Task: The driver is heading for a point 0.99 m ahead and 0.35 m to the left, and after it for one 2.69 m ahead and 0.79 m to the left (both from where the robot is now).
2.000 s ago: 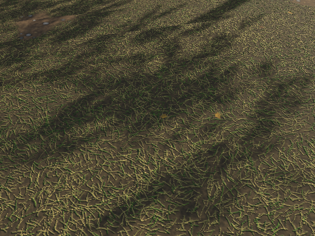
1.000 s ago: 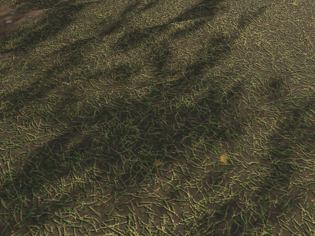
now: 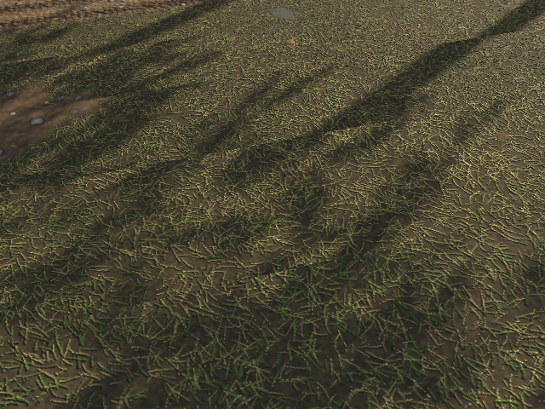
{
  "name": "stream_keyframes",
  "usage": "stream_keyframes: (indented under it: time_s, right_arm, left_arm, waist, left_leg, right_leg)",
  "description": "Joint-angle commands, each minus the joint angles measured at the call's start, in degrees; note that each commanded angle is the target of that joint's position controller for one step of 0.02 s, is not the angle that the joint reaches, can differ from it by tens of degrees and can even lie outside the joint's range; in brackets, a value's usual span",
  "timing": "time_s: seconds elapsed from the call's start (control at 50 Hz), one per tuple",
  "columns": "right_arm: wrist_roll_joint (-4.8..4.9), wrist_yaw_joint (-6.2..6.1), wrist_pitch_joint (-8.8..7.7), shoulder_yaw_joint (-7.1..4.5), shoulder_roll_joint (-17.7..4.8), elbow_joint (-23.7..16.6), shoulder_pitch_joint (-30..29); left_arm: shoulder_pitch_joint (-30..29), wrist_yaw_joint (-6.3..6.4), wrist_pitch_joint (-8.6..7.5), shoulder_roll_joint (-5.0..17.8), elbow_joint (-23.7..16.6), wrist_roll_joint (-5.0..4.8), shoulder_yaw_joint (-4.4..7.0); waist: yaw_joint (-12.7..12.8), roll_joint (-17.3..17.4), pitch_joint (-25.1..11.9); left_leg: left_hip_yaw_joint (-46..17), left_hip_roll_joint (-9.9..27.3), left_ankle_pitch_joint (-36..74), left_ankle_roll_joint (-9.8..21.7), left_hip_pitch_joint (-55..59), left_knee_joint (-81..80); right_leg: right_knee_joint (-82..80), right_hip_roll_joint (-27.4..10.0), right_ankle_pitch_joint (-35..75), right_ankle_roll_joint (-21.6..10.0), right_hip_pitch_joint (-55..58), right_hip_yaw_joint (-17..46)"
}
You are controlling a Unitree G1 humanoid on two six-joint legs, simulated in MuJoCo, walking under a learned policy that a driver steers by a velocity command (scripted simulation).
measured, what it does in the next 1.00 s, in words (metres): walks ahead, turning left: left foot, then right foot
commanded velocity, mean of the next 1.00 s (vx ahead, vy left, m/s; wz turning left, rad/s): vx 0.34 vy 0.00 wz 0.42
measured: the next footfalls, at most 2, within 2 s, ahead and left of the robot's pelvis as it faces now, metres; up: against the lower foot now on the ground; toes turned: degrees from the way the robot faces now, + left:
left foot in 0.42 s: +0.12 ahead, +0.14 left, +0.00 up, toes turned +15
right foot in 0.90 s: +0.51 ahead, +0.09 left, +0.00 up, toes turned +27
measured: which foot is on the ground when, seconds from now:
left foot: down 0.00-0.16, up 0.18-0.40, down 0.42-0.92, up 0.94-1.00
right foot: down 0.00-0.42, up 0.44-0.88, down 0.90-1.00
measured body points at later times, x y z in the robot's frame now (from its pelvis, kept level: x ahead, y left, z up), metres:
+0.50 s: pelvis +0.09 +0.06 -0.01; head +0.10 +0.08 +0.44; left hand +0.08 +0.32 -0.17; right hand +0.21 -0.19 -0.13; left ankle +0.08 +0.13 -0.74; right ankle +0.02 -0.11 -0.68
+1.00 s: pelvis +0.36 +0.11 -0.02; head +0.39 +0.12 +0.43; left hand +0.38 +0.41 -0.12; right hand +0.50 -0.13 -0.15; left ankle +0.16 +0.14 -0.65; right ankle +0.47 +0.07 -0.74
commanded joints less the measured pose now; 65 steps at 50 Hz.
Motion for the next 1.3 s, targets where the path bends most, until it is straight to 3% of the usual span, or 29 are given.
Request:
stream_keyframes:
  time_s: [0.02, 0.1, 0.14, 0.18, 0.22, 0.28, 0.34, 0.38, 0.4, 0.42, 0.44, 0.46, 0.5, 0.52, 0.56, 0.62, 0.8, 0.84, 0.88, 0.9, 0.92, 0.94, 0.96, 0.98, 1.0, 1.06, 1.12, 1.24, 1.3]
  right_arm:
    - [-0.34, 0.14, -0.47, -0.73, -4.2, -0.2, 4.1]
    - [-0.12, 0.33, -0.54, -1.21, -5.5, -3.5, -0.9]
    - [-0.27, 0.47, -0.21, -1.17, -4.6, -4.9, -1.7]
    - [-1.25, 1.29, 0.24, -1.47, -3.6, -6.8, -3.4]
    - [-2.01, 2.20, 0.06, -2.20, -4.8, -9.1, -5.0]
    - [-1.48, 3.00, -0.93, -2.68, -4.7, -9.4, -3.6]
    - [-0.88, 3.62, -1.20, -2.87, -4.2, -11.0, -5.5]
    - [-0.92, 3.94, -1.40, -3.21, -4.3, -10.6, -1.9]
    - [-1.30, 3.92, -1.70, -3.85, -5.3, -9.2, 2.8]
    - [-1.78, 3.56, -2.34, -5.28, -8.5, -6.6, 11.2]
    - [-1.60, 2.62, -2.82, -7.03, -16.7, -6.6, 17.6]
    - [-0.96, 2.36, -2.48, -6.38, -16.0, -6.2, 15.9]
    - [-1.09, 1.91, -2.48, -5.75, -13.8, -8.6, 8.8]
    - [-0.79, 1.70, -2.63, -5.37, -12.8, -9.7, 6.0]
    - [0.02, 1.43, -3.38, -4.55, -10.6, -10.3, 4.9]
    - [0.47, 1.20, -4.00, -4.57, -11.0, -9.5, 9.0]
    - [-0.34, 0.72, -3.64, -4.99, -12.7, -10.8, 12.4]
    - [-0.44, 0.36, -3.81, -5.11, -13.4, -11.5, 10.1]
    - [-0.63, 0.58, -4.11, -5.36, -14.6, -11.6, 8.9]
    - [-0.69, 0.93, -4.35, -5.14, -13.6, -11.7, 9.3]
    - [0.03, 1.25, -4.61, -3.73, -7.8, -13.3, 12.8]
    - [1.35, 1.70, -4.55, -3.82, -7.1, -13.2, 19.7]
    - [-0.43, 1.23, -3.83, -3.98, -10.1, -11.9, 17.2]
    - [-1.13, 1.69, -3.78, -3.86, -10.3, -12.9, 10.7]
    - [-1.15, 1.97, -3.82, -3.60, -9.3, -13.9, 7.6]
    - [-2.11, 2.88, -2.39, -3.25, -8.5, -14.4, 7.3]
    - [-2.22, 3.30, -1.53, -2.82, -8.1, -16.1, 2.7]
    - [-1.56, 4.07, -1.82, -0.81, -5.9, -20.5, -11.3]
    - [-1.21, 3.77, -2.05, -0.74, -6.8, -21.7, -14.9]
  left_arm:
    - [1.9, 0.45, -1.30, 4.7, -1.0, -0.36, 0.55]
    - [2.0, 1.52, -0.98, 7.3, -3.2, -0.01, 2.10]
    - [4.5, 1.70, -0.64, 8.2, -3.8, 0.43, 2.92]
    - [6.0, 1.95, -0.40, 11.7, -4.6, 0.49, 4.61]
    - [5.5, 1.98, -1.05, 11.6, -5.4, 0.91, 5.19]
    - [1.3, 1.32, -3.07, 11.0, -7.1, 0.74, 5.33]
    - [1.7, 0.18, -4.11, 12.2, -7.2, 1.10, 5.80]
    - [0.6, -0.70, -3.90, 13.7, -7.5, 1.02, 6.39]
    - [0.5, -1.14, -3.75, 13.7, -7.8, 1.07, 6.38]
    - [0.1, -1.68, -3.64, 11.9, -8.7, 1.76, 5.78]
    - [-4.1, -2.68, -4.09, 7.2, -14.3, 1.29, 4.40]
    - [-8.7, -3.28, -4.54, 9.2, -16.1, 2.33, 4.71]
    - [-10.2, -4.18, -5.64, 10.1, -16.3, 0.68, 4.50]
    - [-9.3, -4.07, -5.80, 10.2, -15.7, 0.81, 4.63]
    - [-7.6, -4.14, -4.55, 10.2, -15.1, 1.93, 4.63]
    - [-10.9, -3.92, -2.74, 9.5, -17.2, 1.71, 4.35]
    - [-25.7, -4.17, -2.88, 9.7, -26.0, 0.42, 3.19]
    - [-21.0, -3.86, -3.27, 10.8, -25.3, 0.42, 3.51]
    - [-8.6, -2.85, -3.96, 12.9, -21.6, 0.45, 4.75]
    - [-0.3, -2.14, -4.54, 14.7, -19.8, 1.07, 5.47]
    - [7.3, -1.42, -4.72, 19.6, -19.9, 2.44, 6.26]
    - [6.0, -1.93, -3.82, 22.4, -18.2, 1.86, 7.06]
    - [-0.8, -2.49, -3.40, 17.1, -20.0, 1.09, 6.06]
    - [-5.0, -2.63, -3.61, 12.5, -21.1, 0.70, 4.99]
    - [-6.1, -2.58, -3.84, 10.8, -20.6, 1.09, 4.34]
    - [-2.6, -2.52, -5.32, 10.6, -17.9, 0.74, 3.94]
    - [0.9, -2.88, -6.34, 12.0, -16.3, 0.01, 4.25]
    - [5.8, -3.06, -5.78, 12.5, -14.6, -0.59, 4.21]
    - [8.5, -2.90, -5.39, 13.5, -13.6, -0.63, 4.27]
  waist:
    - [-1.3, -3.7, 3.8]
    - [0.1, -2.3, 3.8]
    - [1.3, -4.4, 2.9]
    - [3.0, -10.8, 5.6]
    - [2.3, -7.0, 8.2]
    - [0.4, -4.6, 6.9]
    - [1.4, -6.4, 5.6]
    - [-0.4, -5.9, 4.9]
    - [-2.3, -3.9, 3.2]
    - [-5.7, 3.7, -0.6]
    - [-7.9, 21.9, -2.7]
    - [-6.5, 14.2, -0.9]
    - [-2.8, 2.3, 2.9]
    - [-1.1, 0.3, 2.9]
    - [0.4, 2.4, 1.3]
    - [0.2, 1.7, 1.7]
    - [-3.6, 4.1, 3.8]
    - [-1.1, 4.4, 2.7]
    - [4.0, 2.8, -2.7]
    - [7.5, 0.8, -7.8]
    - [8.0, -7.8, -16.5]
    - [2.9, -22.0, -19.4]
    - [1.2, -10.3, -9.8]
    - [1.8, -2.8, -3.6]
    - [1.1, -1.0, -0.9]
    - [-0.5, -5.2, -0.7]
    - [-0.6, -4.4, 0.6]
    - [2.5, -4.6, 3.1]
    - [3.8, -4.7, 3.6]
  left_leg:
    - [-9.3, 6.9, -4.8, -0.5, 5.0, -4.1]
    - [-9.6, 5.3, -5.3, 0.4, -2.7, -0.3]
    - [-8.4, 2.6, -15.9, 0.8, -7.1, 3.5]
    - [-3.1, -0.9, -20.2, 1.0, -15.8, 18.7]
    - [-5.2, 4.4, -18.5, 1.4, -23.1, 30.4]
    - [-5.2, 6.5, -15.0, 0.6, -22.2, 26.5]
    - [-0.2, 4.3, -14.5, 0.9, -12.5, 18.4]
    - [3.6, 1.5, -11.0, 1.7, -3.7, 12.3]
    - [4.6, -1.1, -11.4, 2.6, 3.9, 10.1]
    - [-2.6, 0.8, -15.8, 4.7, 13.5, 5.5]
    - [-37.9, 18.5, -30.0, 12.7, 22.2, -8.9]
    - [-50.3, 21.8, -29.0, 15.9, 20.3, -15.6]
    - [-36.3, 18.9, -18.0, 13.2, 14.2, -10.9]
    - [-31.1, 16.1, -12.0, 11.3, 11.3, -11.2]
    - [-24.8, 12.6, -0.5, 10.1, 10.3, -11.8]
    - [-21.5, 11.2, 9.7, 11.1, 12.0, -11.2]
    - [-23.1, 10.6, 18.7, 8.7, 12.7, -7.5]
    - [-22.7, 10.9, 22.5, 6.6, 12.1, -5.6]
    - [-20.0, 8.1, 35.5, 4.4, 12.3, 7.4]
    - [-17.5, 4.7, 29.1, 3.5, 7.5, 20.3]
    - [-13.7, -0.1, 6.6, 2.1, -2.3, 38.8]
    - [-12.2, -7.0, -22.4, 1.0, -15.0, 50.7]
    - [-13.6, -2.3, -18.8, 1.5, -20.4, 55.8]
    - [-12.7, -0.1, -13.9, 1.4, -20.6, 54.2]
    - [-12.6, 1.7, -11.7, 1.5, -19.3, 50.5]
    - [-11.4, 3.1, -10.9, 0.6, -15.8, 44.9]
    - [-9.5, 4.6, -7.8, -0.7, -20.7, 40.0]
    - [-3.3, 6.2, 4.2, -2.3, -19.8, 19.7]
    - [-1.7, 5.1, 4.1, -1.5, -18.0, 14.4]
  right_leg:
    - [-9.7, -4.8, -2.8, -2.4, -7.5, 5.6]
    - [-6.8, -5.3, -2.0, -4.0, -4.0, 4.3]
    - [-9.4, -6.9, -16.2, -5.7, -3.0, 6.3]
    - [-16.4, -15.7, -29.8, -10.7, -1.2, 14.9]
    - [-19.7, -22.3, -26.7, -14.7, 0.0, 18.9]
    - [-17.6, -18.6, -12.5, -11.0, 4.5, 8.6]
    - [-14.8, -16.0, -6.8, -9.2, 2.2, 0.6]
    - [-8.9, -14.9, -6.8, -8.4, -1.5, -3.4]
    - [-1.1, -13.4, -1.6, -7.4, -4.9, -6.4]
    - [15.8, -10.1, 4.2, -5.2, -10.2, -11.6]
    - [37.3, -0.8, -10.3, -0.9, -29.6, -14.4]
    - [44.7, 0.6, -16.8, -1.6, -37.1, -1.6]
    - [43.8, -5.0, -5.7, -2.8, -36.8, 1.4]
    - [39.7, -5.8, -2.8, -2.8, -33.2, 1.5]
    - [35.5, -5.4, 0.7, -1.5, -28.7, 0.7]
    - [30.8, -4.2, 3.4, 0.8, -31.2, -0.5]
    - [10.7, -0.7, 13.5, 0.4, -26.4, -0.6]
    - [7.1, 0.2, 12.3, -1.5, -18.1, -0.8]
    - [3.7, 3.4, 8.9, -3.6, -3.1, -2.8]
    - [2.6, -0.3, 7.1, -5.1, 8.2, 0.2]
    - [0.6, -15.3, -6.6, -8.4, 20.3, 19.9]
    - [-11.5, -23.1, -9.3, -14.4, 24.4, 47.7]
    - [-12.1, -21.6, -17.4, -14.3, 16.8, 43.9]
    - [-12.0, -18.9, -14.6, -13.7, 9.0, 33.8]
    - [-12.8, -15.9, -7.6, -12.3, 4.0, 26.5]
    - [-13.9, -12.0, 8.0, -11.4, -0.2, 16.2]
    - [-16.3, -12.0, 12.9, -13.0, 1.0, 12.0]
    - [-17.9, -9.0, 19.5, -11.7, 1.8, 4.0]
    - [-16.3, -10.6, 22.9, -11.5, 5.5, 3.8]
